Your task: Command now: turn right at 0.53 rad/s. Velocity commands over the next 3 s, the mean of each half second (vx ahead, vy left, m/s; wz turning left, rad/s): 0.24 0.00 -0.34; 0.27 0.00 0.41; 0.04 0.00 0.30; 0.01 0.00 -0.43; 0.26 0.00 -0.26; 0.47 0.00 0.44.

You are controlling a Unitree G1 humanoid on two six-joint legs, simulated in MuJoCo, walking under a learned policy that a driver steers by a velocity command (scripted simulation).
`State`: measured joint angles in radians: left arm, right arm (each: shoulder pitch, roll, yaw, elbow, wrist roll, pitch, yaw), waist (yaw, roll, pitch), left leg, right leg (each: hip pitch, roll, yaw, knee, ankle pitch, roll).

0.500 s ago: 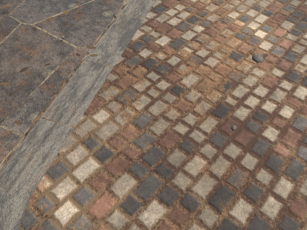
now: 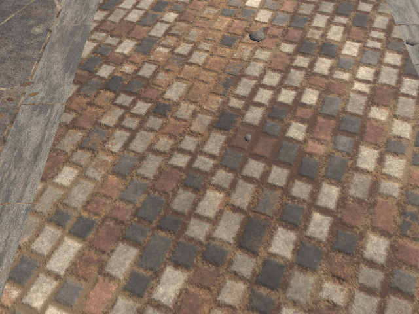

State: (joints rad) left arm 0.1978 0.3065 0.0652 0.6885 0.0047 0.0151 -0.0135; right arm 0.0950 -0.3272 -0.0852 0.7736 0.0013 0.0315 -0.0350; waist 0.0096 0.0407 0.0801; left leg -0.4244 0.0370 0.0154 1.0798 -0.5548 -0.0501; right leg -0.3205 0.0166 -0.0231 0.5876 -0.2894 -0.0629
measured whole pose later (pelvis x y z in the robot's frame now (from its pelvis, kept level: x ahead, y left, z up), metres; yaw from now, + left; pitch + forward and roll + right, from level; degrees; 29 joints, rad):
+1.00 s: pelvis +0.30 +0.00 +0.00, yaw +7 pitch +2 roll -1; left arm 0.03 0.26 0.04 0.62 0.02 -0.05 0.00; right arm 0.30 -0.33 -0.07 0.72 0.03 0.03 -0.04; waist -0.06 0.02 0.07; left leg -0.38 -0.06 -0.12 1.15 -0.56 -0.06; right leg -0.41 0.03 -0.01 0.48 -0.10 -0.03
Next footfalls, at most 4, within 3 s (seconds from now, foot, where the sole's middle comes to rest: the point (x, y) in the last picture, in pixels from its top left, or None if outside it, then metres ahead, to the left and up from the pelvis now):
0.48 left None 0.17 0.12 -0.77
0.88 right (271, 310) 0.44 -0.10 -0.77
1.32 left None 0.36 0.15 -0.77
1.78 right None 0.36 -0.08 -0.77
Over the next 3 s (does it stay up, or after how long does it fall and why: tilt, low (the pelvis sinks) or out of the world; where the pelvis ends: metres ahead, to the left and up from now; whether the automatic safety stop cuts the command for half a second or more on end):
stays up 0.66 -0.03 0.01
